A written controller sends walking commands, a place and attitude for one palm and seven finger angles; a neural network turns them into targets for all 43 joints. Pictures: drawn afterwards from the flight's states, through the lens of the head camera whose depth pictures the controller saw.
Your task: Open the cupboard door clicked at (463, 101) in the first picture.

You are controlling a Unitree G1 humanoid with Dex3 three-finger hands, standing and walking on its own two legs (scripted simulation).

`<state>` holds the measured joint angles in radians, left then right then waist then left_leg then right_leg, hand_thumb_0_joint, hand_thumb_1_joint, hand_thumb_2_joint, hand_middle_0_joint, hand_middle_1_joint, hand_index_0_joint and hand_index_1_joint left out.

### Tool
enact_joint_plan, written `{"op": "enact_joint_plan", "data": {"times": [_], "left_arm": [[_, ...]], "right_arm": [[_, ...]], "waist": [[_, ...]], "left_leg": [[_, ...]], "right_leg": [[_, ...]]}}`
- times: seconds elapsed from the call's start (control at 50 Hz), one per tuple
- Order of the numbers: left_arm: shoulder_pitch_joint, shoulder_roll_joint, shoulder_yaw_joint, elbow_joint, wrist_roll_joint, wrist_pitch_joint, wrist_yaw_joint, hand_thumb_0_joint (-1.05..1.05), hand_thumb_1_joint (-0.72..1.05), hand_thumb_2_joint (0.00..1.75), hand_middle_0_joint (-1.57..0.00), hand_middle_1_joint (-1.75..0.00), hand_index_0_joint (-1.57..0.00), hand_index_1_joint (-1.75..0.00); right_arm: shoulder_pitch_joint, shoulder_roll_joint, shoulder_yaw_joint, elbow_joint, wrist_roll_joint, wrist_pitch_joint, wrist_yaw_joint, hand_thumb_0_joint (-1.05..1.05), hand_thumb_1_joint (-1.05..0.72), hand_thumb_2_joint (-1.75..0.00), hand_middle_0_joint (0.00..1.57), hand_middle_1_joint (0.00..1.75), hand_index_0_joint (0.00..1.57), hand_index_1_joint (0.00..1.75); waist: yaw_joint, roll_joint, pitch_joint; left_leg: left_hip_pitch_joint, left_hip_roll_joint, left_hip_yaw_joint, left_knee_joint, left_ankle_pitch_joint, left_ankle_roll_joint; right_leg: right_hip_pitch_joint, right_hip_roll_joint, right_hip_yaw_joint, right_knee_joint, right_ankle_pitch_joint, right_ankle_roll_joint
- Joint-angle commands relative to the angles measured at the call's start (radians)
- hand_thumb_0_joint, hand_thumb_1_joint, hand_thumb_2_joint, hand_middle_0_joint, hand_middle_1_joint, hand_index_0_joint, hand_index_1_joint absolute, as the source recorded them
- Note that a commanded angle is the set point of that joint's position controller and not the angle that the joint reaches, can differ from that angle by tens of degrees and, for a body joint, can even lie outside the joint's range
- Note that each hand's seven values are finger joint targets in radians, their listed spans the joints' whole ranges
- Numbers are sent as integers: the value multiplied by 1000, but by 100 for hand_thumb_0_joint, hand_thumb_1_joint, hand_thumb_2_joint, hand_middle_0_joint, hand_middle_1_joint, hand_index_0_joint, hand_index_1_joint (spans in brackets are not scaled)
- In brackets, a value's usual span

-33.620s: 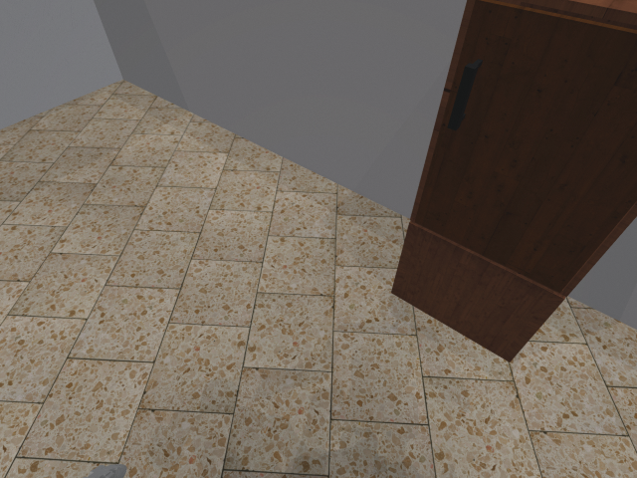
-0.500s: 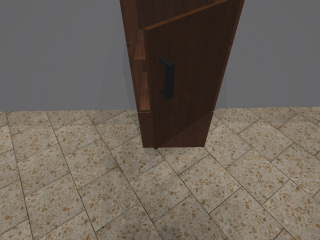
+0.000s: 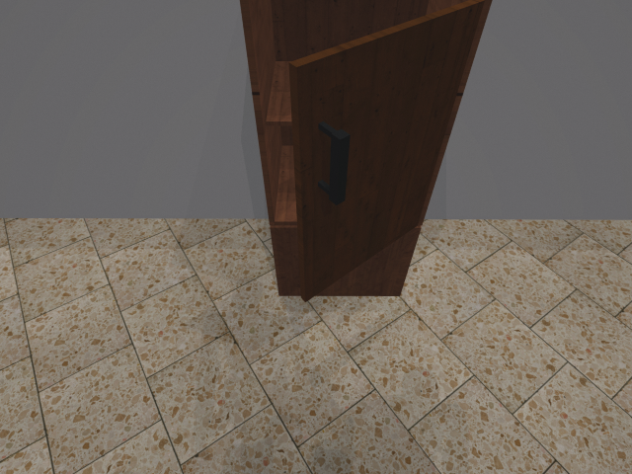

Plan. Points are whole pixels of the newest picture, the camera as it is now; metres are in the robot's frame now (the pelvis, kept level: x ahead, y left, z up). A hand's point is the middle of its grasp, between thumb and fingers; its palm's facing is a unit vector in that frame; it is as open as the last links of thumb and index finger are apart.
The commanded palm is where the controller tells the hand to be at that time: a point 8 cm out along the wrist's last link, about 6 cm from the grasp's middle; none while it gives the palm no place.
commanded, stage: look to check the result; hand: left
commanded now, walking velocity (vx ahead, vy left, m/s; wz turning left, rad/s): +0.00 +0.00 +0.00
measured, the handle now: (331, 164) +0.57 +0.01 +0.08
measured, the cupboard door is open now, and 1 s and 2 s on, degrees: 39 39 39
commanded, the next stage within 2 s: walk to a spot facing it in 0.50 s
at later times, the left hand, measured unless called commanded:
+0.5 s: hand out of the picture +0.00 +0.16 -0.17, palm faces +0.04 -0.99 -0.17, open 7.4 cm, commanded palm none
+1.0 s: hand out of the picture +0.05 +0.17 -0.18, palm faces -0.09 -0.96 -0.25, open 7.4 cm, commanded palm none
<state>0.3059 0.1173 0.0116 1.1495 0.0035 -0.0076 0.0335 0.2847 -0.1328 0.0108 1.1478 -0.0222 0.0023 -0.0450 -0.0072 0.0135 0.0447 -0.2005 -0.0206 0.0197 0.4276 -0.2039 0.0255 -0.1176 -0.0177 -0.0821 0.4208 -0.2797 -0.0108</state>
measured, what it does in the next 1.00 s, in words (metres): stands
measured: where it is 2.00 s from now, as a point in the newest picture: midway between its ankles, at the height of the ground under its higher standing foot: outside the picture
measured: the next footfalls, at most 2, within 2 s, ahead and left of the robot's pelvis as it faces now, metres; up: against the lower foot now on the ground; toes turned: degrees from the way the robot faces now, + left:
left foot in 1.66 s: +0.15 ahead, +0.08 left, +0.00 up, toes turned -32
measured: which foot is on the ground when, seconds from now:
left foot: down 0.00-1.00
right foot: down 0.00-1.00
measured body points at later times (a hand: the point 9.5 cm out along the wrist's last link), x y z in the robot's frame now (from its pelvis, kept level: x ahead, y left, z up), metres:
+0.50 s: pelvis +0.01 +0.00 +0.00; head +0.03 +0.00 +0.45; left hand +0.00 +0.21 -0.16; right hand +0.01 -0.22 -0.16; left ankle +0.02 +0.10 -0.74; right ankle -0.03 -0.11 -0.74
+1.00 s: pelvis +0.01 -0.02 -0.01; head +0.05 -0.05 +0.43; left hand +0.06 +0.22 -0.16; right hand +0.00 -0.26 -0.18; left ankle +0.02 +0.10 -0.74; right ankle -0.04 -0.10 -0.73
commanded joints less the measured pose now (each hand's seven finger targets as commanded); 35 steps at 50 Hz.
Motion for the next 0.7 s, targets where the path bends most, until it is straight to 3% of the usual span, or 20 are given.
{"op": "enact_joint_plan", "data": {"times": [0.0,0.6,0.68], "left_arm": [[83,86,15,-13,-1,-6,6,0,90,90,-20,-30,-20,-30],[77,93,12,-10,0,-10,6,0,90,90,-20,-30,-20,-30],[54,114,36,-30,4,9,4,0,90,90,-20,-30,-20,-30]], "right_arm": [[67,-82,-14,-16,3,-6,-2,0,-90,-90,20,30,20,30],[45,-95,-12,-7,3,-13,-5,0,-90,-90,20,30,20,30],[48,-113,-31,-14,3,3,-15,0,-90,-90,20,30,20,30]], "waist": [[-1,-7,36],[2,-23,24],[-6,-15,30]], "left_leg": [[7,102,-100,-77,148,16],[47,103,-95,-79,232,17],[52,126,-56,-29,205,12]], "right_leg": [[-44,-91,95,-95,119,-28],[-9,-98,89,-103,201,-23],[-55,-93,117,-61,238,-31]]}}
